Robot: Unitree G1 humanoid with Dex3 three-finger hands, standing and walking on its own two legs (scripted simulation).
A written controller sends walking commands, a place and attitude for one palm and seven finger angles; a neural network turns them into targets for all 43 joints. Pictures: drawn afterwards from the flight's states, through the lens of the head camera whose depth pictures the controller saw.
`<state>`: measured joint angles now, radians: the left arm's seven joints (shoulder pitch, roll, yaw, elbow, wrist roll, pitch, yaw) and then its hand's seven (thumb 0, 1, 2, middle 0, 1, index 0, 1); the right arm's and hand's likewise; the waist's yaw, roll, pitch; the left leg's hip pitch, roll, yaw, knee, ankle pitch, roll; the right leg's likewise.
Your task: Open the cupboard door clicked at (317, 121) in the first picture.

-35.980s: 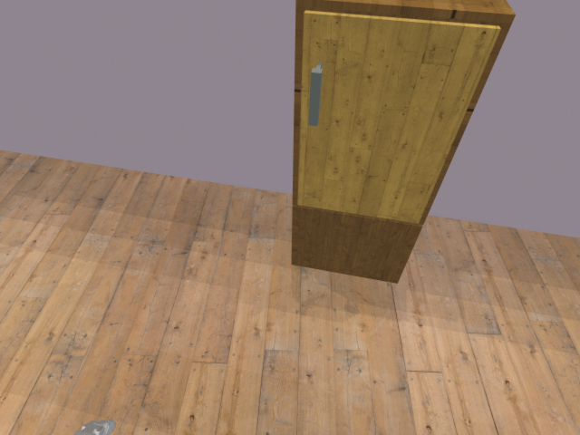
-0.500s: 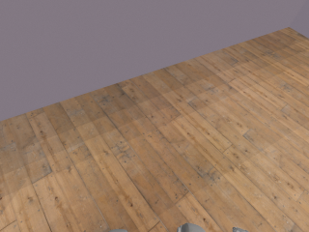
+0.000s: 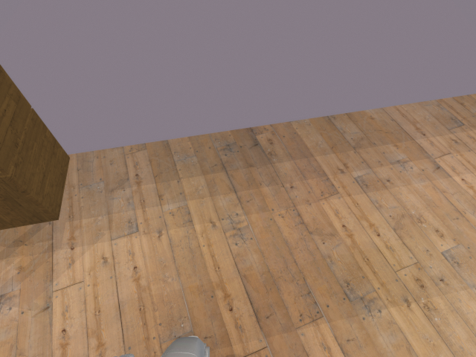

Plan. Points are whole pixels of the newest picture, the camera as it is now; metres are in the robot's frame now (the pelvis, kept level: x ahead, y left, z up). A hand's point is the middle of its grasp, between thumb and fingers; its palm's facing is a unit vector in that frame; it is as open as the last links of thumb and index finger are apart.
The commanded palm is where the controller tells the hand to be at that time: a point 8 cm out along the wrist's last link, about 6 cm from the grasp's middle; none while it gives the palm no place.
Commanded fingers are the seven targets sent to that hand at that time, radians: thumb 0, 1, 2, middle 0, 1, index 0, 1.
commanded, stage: turn to face it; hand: left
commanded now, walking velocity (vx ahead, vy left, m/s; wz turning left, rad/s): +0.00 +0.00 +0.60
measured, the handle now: out of the picture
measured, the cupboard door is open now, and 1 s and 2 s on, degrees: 42 42 42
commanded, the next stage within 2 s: take the last steps up to it in 1.50 s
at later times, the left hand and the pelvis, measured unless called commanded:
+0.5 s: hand out of the picture +0.07 +0.24 -0.16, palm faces +0.28 -0.92 -0.27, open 7.4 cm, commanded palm none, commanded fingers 0.00 0.90 0.90 -0.20 -0.30 -0.20 -0.30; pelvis +0.00 +0.00 -0.01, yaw +16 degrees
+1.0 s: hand out of the picture -0.11 +0.21 -0.20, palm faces +0.61 -0.75 -0.26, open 7.3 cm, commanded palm none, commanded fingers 0.00 0.90 0.90 -0.20 -0.30 -0.20 -0.30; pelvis +0.00 +0.01 -0.02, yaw +36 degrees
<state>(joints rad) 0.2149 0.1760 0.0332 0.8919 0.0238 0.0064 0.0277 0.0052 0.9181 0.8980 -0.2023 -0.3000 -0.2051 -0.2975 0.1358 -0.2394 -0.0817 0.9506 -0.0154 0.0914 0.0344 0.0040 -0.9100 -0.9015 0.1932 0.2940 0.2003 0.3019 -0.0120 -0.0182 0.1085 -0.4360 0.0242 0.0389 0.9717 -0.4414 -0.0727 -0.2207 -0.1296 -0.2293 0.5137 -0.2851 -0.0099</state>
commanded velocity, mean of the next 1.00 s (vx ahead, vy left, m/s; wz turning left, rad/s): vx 0.00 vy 0.00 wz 0.60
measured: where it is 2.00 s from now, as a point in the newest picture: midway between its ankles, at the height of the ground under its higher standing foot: outside the picture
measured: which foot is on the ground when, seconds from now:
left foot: up 0.00-0.10, down 0.12-0.52, up 0.54-0.92, down 0.94-1.00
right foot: down 0.00-0.12, up 0.14-0.50, down 0.52-0.94, up 0.96-1.00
